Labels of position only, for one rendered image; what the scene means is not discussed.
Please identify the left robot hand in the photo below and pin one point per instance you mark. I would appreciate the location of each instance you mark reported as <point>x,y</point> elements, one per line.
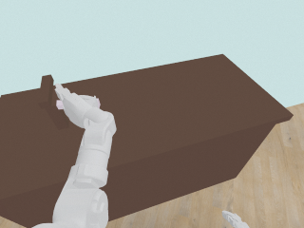
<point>75,106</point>

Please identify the counter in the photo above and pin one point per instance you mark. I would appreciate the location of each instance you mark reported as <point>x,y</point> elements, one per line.
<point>180,128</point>

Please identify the left robot upper arm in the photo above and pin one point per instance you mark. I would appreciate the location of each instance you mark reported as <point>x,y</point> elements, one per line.
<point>80,208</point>

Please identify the tap lever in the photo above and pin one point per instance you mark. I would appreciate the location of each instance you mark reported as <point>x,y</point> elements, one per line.
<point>60,105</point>

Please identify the right robot hand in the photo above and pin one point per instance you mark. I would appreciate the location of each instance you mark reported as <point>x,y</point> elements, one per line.
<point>234,220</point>

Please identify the robot left forearm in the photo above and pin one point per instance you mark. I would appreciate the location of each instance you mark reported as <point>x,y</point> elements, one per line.
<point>90,169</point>

